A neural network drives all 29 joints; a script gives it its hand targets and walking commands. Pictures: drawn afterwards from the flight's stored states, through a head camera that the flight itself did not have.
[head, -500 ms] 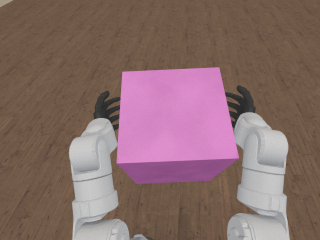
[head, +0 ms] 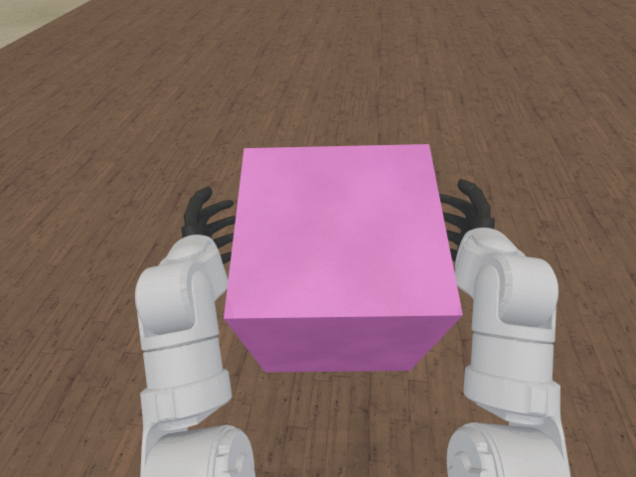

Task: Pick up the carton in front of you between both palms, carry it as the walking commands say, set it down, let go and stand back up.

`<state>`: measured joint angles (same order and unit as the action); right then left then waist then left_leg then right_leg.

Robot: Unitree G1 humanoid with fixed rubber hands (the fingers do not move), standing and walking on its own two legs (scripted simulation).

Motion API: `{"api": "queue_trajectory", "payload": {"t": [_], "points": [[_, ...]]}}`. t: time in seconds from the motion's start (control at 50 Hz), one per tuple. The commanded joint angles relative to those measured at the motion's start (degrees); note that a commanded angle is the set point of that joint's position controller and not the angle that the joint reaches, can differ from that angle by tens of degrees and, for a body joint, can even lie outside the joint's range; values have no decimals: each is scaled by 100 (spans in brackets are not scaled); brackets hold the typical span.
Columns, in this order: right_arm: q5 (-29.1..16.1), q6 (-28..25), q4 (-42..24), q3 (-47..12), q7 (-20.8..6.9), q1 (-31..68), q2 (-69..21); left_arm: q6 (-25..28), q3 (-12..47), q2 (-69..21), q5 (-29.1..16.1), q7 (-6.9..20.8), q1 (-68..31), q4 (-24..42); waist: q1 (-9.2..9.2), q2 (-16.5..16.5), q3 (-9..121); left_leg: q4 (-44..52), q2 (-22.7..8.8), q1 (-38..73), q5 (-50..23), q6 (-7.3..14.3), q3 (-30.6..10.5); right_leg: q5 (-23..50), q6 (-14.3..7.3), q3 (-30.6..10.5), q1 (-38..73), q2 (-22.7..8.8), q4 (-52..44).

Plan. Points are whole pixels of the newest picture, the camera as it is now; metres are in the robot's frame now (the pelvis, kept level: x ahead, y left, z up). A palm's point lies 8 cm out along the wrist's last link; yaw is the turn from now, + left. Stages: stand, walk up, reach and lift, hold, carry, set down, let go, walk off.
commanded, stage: carry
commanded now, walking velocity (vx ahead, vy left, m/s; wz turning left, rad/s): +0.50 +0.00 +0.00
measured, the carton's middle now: (336, 272) +0.35 +0.00 +0.09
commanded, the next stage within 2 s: none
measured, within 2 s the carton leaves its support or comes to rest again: neither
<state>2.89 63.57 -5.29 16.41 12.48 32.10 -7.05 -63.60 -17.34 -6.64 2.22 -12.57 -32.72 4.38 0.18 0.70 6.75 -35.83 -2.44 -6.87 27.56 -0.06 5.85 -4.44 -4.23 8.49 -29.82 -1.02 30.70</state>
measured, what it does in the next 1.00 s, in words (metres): walks ahead: left foot, then right foot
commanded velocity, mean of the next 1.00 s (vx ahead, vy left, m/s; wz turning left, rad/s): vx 0.21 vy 0.00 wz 0.00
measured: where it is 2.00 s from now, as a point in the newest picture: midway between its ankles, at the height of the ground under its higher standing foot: (335, 400)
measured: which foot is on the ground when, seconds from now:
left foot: down 0.00-0.00, up 0.02-0.42, down 0.44-1.00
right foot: down 0.00-0.46, up 0.48-0.80, down 0.82-1.00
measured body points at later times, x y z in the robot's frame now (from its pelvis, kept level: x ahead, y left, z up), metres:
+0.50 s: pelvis +0.34 +0.02 +0.01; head +0.34 +0.03 +0.46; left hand +0.61 +0.17 +0.09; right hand +0.60 -0.13 +0.09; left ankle +0.43 +0.10 -0.72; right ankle +0.14 -0.08 -0.66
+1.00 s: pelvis +0.55 -0.01 +0.01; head +0.51 -0.02 +0.46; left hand +0.79 +0.15 +0.10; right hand +0.80 -0.16 +0.09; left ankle +0.43 +0.10 -0.72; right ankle +0.61 -0.10 -0.72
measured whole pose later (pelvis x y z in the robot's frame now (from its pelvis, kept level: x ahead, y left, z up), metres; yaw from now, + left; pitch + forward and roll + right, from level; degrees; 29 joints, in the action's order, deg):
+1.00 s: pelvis +0.55 -0.01 +0.01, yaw +1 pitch +3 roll -1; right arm 1.7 67.8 -26.1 3.5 9.1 -1.7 -7.4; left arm -66.9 -3.0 -7.4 0.5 -8.9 1.5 24.5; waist -0.5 3.2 10.6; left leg -27.7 -4.6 -5.2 25.5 -1.5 8.2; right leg -10.1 -2.9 13.3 -22.7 -2.6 29.6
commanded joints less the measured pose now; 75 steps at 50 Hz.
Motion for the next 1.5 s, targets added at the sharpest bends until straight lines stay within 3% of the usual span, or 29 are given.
{"api": "queue_trajectory", "payload": {"t": [0.0, 0.02, 0.04, 0.06, 0.1, 0.16, 0.24, 0.32, 0.38, 0.4, 0.42, 0.44, 0.46, 0.5, 0.52, 0.56, 0.62, 0.66, 0.72, 0.78, 0.8, 0.82, 0.84, 0.86, 0.92, 1.0, 1.18, 1.3, 1.48], "points": [[-896, 43, -54, -3090, -13, 3183, -3816, -17, 2927, -3616, -668, -21, -2821, -199, -360, -2059, 2507, -3537, 666, -3302, 20, -49, -163, -103, -1129, -4149, 4755, -2097, -1074], [-927, 31, -45, -3149, -24, 3286, -4015, 3, 2946, -3827, -711, 29, -2762, -137, -324, -1680, 2343, -4136, 347, -3852, 147, 101, -614, 206, -1181, -3869, 4706, -2066, -943], [-920, 4, 0, -3152, -64, 3216, -4260, 55, 3073, -4117, -778, 107, -2793, -23, -375, -973, 2218, -4065, 173, -3920, -113, 150, -684, 638, -1080, -3427, 4393, -1938, -892], [-903, -44, 29, -3162, -121, 3142, -4496, 124, 3226, -4396, -861, 194, -2950, 175, -279, -455, 2044, -3694, -39, -3816, -442, 154, -708, 789, -877, -2930, 4009, -1842, -957], [-823, -168, -3, -3307, -221, 2858, -4841, 268, 3512, -4821, -943, 331, -2990, 475, -126, -505, 1991, -2928, -234, -3431, -752, 79, -676, 646, -597, -2284, 3537, -1693, -1249], [-717, -368, -280, -3623, -301, 2062, -5027, 423, 3801, -4948, -905, 469, -2199, 825, -126, -765, 1866, -1861, -207, -3366, -1060, -69, -356, 810, -595, -1715, 3600, -1543, -1601], [-872, -469, -984, -4114, -413, 975, -5195, 488, 4142, -5096, -1031, 606, -877, 1268, -152, -743, 1526, -354, -133, -3192, -1991, -139, 25, 1807, -398, -981, 3858, -1261, -1683], [-1110, -405, -1963, -4348, -457, 38, -5005, 426, 4269, -4932, -1094, 586, 186, 2070, -163, -880, 1246, 748, 115, -2593, -2797, -20, 430, 2890, -165, -436, 4056, -1029, -1546], [-1198, -236, -2451, -4393, -462, -596, -4647, 280, 4302, -4588, -1095, 539, 856, 2512, -113, -954, 1381, 1436, 421, -1185, -3033, 137, 852, 3895, 67, -67, 3952, -931, -649], [-1175, -160, -2506, -4356, -466, -907, -4504, 205, 4337, -4442, -1077, 530, 1021, 2652, -21, -778, 1644, 1506, 463, 15, -2804, 175, 937, 3643, 208, 132, 3398, -823, 149], [-1134, -82, -2571, -4308, -477, -1202, -4386, 121, 4377, -4274, -1068, 528, 1070, 2783, 108, -399, 2051, 1303, -296, 1420, -2508, 303, 99, 2060, 381, 100, 2287, -760, 1354], [-1090, -28, -2571, -4248, -467, -1308, -4236, 8, 4465, -4219, -1136, 549, 1240, 2914, 103, 950, 2725, 1152, -2051, 3051, -2931, 1230, -2481, 99, 610, -93, 330, -225, 3129], [-1083, 18, -2465, -4286, -480, -1654, -4288, -78, 4544, -4146, -1181, 594, 1360, 3004, 124, 1442, 2310, 1709, -2338, 2869, -4052, 1575, -3268, -2355, 594, -427, -723, 356, 4145], [-1174, 58, -2778, -4354, -600, -1549, -4523, -107, 4692, -4464, -1235, 669, 1309, 3102, 85, 477, 1911, 1585, -2067, 2100, -5427, 1375, -2082, -2200, 441, -859, -925, -271, 4340], [-1213, 54, -2882, -4416, -656, -1403, -4584, -93, 4734, -4587, -1257, 703, 1227, 3134, 39, 151, 1628, 1774, -1899, 1443, -5260, 1122, -1559, -1889, 447, -900, -659, -466, 3796], [-1305, 23, -3000, -4541, -747, -1310, -4579, -52, 4779, -4666, -1222, 735, 1294, 3097, -15, 379, 1370, 2114, -1551, 613, -4549, 760, -775, -1584, 512, -616, -17, -476, 2575], [-1334, 36, -3016, -4602, -804, -1525, -4288, -36, 4746, -4514, -1050, 663, 1675, 2986, -38, 759, 1156, 2138, -1257, 92, -4549, 690, -74, -1223, 602, -232, 511, -285, 1221], [-1295, 64, -2980, -4570, -785, -1708, -4043, -70, 4731, -4287, -978, 599, 1767, 3002, -10, 935, 1040, 2069, -1217, 10, -4605, 629, 111, -733, 619, -41, 610, -225, 640], [-1223, 128, -2999, -4495, -700, -1811, -3751, -148, 4677, -3965, -984, 534, 1762, 3087, 14, 864, 867, 1929, -1165, -279, -3991, 513, 225, 28, 623, 118, 963, -221, 252], [-1081, 237, -2883, -4368, -578, -1741, -3436, -259, 4488, -3563, -970, 480, 1760, 2992, -48, 462, 486, 1370, -918, -627, -3304, 201, 354, 785, 622, 181, 1511, -318, -672], [-1014, 276, -2773, -4279, -516, -1698, -3279, -306, 4384, -3360, -951, 451, 1719, 2915, -74, 337, 484, 1139, -849, -778, -3078, 72, 361, 1174, 609, 46, 1861, -550, -759], [-954, 315, -2661, -4189, -443, -1690, -3132, -354, 4270, -3127, -950, 418, 1699, 2844, -78, 42, 552, 849, -732, -1032, -2401, -85, 357, 2551, 538, -419, 2256, -1076, -664], [-934, 354, -2693, -4195, -377, -1637, -3087, -373, 4239, -3075, -967, 392, 1603, 2781, -5, -408, 877, 787, -528, -1157, -1709, -183, 160, 3630, 128, -700, 2768, -1379, -376], [-949, 408, -2751, -4222, -357, -1642, -3091, -353, 4204, -3166, -1025, 372, 1705, 2677, -33, -896, 1079, 874, -420, -956, -1201, -202, 101, 3120, -55, -993, 2692, -1490, -482], [-1105, 371, -2735, -4385, -418, -1476, -3594, -282, 4186, -3722, -1048, 444, 1737, 2530, -27, -674, 1230, 989, -459, -463, -1446, -231, 34, 3197, -54, -814, 2452, -1253, -475], [-1130, 253, -2766, -4435, -536, -1582, -3938, -191, 4391, -4082, -1104, 556, 1732, 2708, -39, -340, 1569, 909, -551, -243, -2524, -250, 23, 3249, 21, -541, 2529, -1079, -68], [-960, 14, -2477, -4584, -908, -1553, -3693, 12, 4790, -3843, -1088, 945, 1465, 2606, -33, 40, 1405, 762, -659, -250, -3288, -168, -45, 2525, 75, -259, 2156, -920, 238], [-713, -334, -1657, -4187, -1158, -1199, -3220, 352, 4291, -3337, -692, 1166, 1186, 1778, -31, 36, 1010, 951, -681, -433, -2915, -80, -88, 1830, 150, -217, 2035, -895, 165], [-428, -1133, -456, -3898, -1535, -491, -3568, 1130, 3938, -3623, -345, 1538, 586, 554, -32, 19, 776, 1209, -634, -679, -1972, 33, -159, 908, 202, -260, 2023, -879, -105]]}}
